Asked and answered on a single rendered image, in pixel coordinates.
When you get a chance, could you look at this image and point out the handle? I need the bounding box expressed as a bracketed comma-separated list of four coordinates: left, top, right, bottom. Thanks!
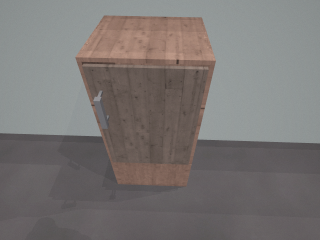
[93, 90, 110, 129]

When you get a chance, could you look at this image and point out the cupboard door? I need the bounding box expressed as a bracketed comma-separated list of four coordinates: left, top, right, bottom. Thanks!
[82, 63, 209, 165]

